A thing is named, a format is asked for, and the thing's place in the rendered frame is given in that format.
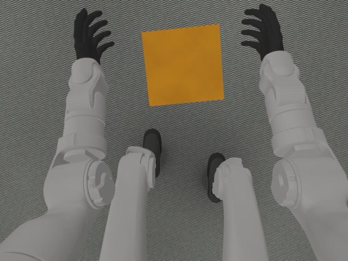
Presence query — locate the carton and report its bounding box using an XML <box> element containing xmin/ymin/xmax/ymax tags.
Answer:
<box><xmin>141</xmin><ymin>24</ymin><xmax>224</xmax><ymax>107</ymax></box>

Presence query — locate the robot right upper arm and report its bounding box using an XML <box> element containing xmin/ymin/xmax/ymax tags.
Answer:
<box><xmin>271</xmin><ymin>157</ymin><xmax>348</xmax><ymax>261</ymax></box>

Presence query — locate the right robot hand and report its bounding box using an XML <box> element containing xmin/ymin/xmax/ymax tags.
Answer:
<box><xmin>241</xmin><ymin>3</ymin><xmax>284</xmax><ymax>61</ymax></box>

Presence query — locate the robot right shin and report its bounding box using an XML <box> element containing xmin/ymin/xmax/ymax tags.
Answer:
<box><xmin>212</xmin><ymin>158</ymin><xmax>252</xmax><ymax>198</ymax></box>

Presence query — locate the robot left upper arm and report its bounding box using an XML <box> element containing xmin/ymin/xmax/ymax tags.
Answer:
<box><xmin>0</xmin><ymin>159</ymin><xmax>115</xmax><ymax>261</ymax></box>

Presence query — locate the left robot foot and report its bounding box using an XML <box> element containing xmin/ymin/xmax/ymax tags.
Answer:
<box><xmin>143</xmin><ymin>129</ymin><xmax>161</xmax><ymax>178</ymax></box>

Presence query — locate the robot left forearm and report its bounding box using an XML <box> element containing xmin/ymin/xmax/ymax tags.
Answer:
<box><xmin>43</xmin><ymin>58</ymin><xmax>109</xmax><ymax>202</ymax></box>

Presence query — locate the robot right forearm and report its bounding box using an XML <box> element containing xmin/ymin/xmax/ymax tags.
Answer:
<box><xmin>259</xmin><ymin>51</ymin><xmax>348</xmax><ymax>200</ymax></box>

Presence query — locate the left robot hand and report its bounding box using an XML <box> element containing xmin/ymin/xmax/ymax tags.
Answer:
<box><xmin>73</xmin><ymin>8</ymin><xmax>114</xmax><ymax>65</ymax></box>

